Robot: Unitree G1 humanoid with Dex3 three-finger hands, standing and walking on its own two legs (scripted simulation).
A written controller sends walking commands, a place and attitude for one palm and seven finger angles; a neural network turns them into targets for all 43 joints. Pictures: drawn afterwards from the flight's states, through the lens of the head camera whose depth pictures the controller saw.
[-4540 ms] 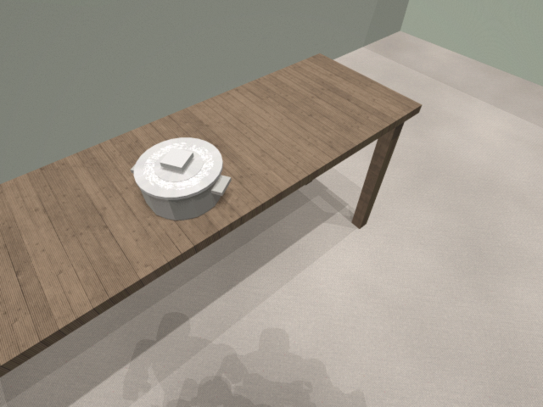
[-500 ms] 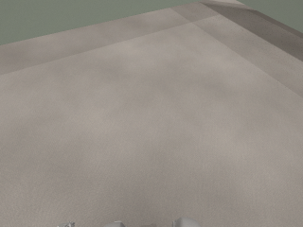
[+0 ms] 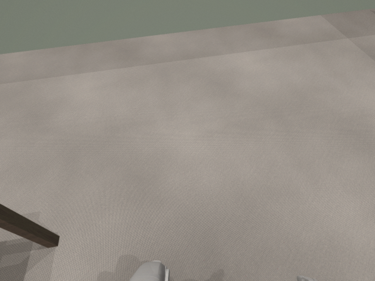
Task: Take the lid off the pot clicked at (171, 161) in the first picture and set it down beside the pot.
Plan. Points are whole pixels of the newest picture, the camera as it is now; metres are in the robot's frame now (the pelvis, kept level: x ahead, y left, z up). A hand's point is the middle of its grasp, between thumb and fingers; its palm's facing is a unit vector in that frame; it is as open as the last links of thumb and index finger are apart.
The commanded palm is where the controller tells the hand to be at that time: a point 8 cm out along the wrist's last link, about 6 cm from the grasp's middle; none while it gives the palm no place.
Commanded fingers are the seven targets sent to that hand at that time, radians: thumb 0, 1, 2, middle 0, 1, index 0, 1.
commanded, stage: turn to face it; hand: left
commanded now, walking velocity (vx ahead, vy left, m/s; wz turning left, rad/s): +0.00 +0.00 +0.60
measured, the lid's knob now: out of the picture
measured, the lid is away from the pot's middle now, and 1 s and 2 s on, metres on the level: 0.00 0.00 0.00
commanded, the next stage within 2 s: none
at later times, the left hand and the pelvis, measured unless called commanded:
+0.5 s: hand out of the picture +0.05 +0.27 -0.15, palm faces +0.30 -0.91 -0.30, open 7.4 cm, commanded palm none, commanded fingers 0.00 0.90 0.90 -0.20 -0.30 -0.20 -0.30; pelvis +0.00 +0.02 -0.01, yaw +18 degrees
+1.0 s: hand out of the picture -0.09 +0.26 -0.19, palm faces +0.59 -0.76 -0.27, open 7.4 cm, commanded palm none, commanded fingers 0.00 0.90 0.90 -0.20 -0.30 -0.20 -0.30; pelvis -0.01 +0.04 -0.02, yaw +36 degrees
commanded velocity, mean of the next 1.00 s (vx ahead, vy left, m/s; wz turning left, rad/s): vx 0.00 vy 0.00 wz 0.60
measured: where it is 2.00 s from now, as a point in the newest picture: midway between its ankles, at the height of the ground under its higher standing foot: outside the picture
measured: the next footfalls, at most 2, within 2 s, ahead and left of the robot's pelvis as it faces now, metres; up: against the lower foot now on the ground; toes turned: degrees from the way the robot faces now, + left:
left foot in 0.16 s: +0.02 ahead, +0.15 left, +0.00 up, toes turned +12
right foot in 0.54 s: +0.09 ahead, -0.09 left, +0.00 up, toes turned +17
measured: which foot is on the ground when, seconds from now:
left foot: up 0.00-0.14, down 0.16-0.54, up 0.56-0.88, down 0.90-1.00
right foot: down 0.00-0.16, up 0.18-0.52, down 0.54-0.90, up 0.92-1.00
